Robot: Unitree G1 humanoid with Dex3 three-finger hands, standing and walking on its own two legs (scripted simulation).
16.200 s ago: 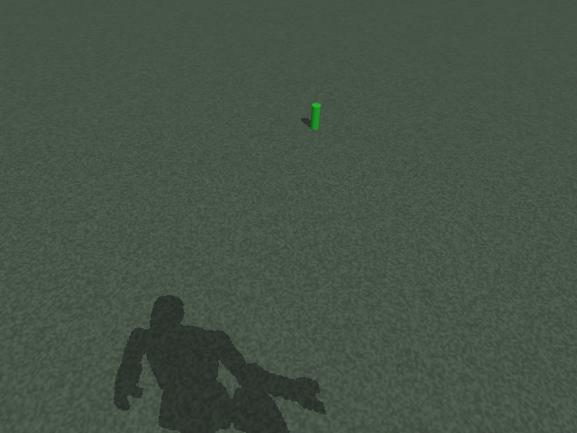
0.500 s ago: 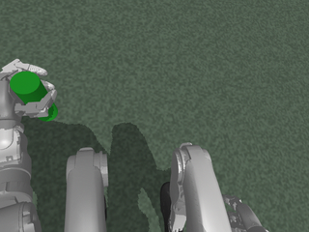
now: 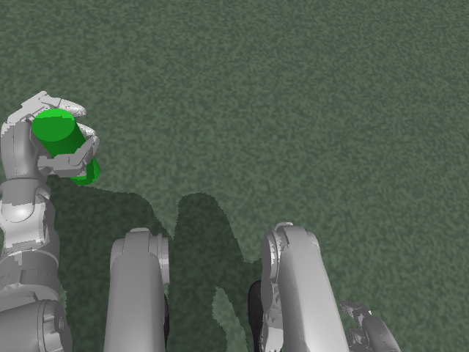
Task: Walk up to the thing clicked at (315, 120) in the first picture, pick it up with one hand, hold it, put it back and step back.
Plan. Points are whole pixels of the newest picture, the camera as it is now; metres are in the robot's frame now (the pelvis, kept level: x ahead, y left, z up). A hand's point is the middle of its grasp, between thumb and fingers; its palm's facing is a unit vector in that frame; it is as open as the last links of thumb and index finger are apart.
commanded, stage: settle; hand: left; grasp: from the side
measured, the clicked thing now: (71, 151) +0.44 +0.25 -0.06
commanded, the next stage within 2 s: lift in 0.10 s
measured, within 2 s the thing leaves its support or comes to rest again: neither
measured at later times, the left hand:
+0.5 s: hand (70, 141) +0.44 +0.23 +0.00, palm faces +0.12 -0.99 -0.04, open 7.3 cm
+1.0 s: hand (7, 96) +0.41 +0.23 +0.14, palm faces +0.14 -0.99 -0.06, open 7.3 cm
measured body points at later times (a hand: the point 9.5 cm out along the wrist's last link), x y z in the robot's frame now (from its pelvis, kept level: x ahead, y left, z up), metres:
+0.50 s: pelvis +0.00 +0.00 +0.02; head +0.20 +0.04 +0.42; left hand +0.42 +0.28 +0.00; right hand +0.13 -0.26 -0.11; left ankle +0.09 +0.13 -0.34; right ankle +0.10 -0.13 -0.34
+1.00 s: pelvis +0.02 +0.00 +0.14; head +0.19 +0.03 +0.55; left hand +0.40 +0.28 +0.15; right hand +0.20 -0.24 +0.01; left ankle +0.08 +0.13 -0.34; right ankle +0.10 -0.13 -0.34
